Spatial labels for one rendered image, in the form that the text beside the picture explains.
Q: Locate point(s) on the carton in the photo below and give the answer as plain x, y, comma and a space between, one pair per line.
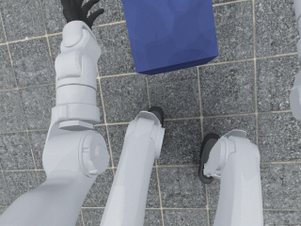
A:
170, 35

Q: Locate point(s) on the robot right upper arm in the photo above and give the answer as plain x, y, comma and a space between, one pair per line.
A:
295, 97

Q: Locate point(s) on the left robot forearm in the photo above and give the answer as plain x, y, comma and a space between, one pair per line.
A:
75, 81

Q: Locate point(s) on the robot left upper arm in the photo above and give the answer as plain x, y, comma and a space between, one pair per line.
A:
72, 161

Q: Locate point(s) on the left robot thigh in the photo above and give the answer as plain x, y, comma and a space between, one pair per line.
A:
126, 203

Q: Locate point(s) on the robot left hand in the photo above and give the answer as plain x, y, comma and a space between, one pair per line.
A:
74, 11

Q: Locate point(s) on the robot left foot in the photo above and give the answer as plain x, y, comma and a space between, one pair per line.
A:
158, 112

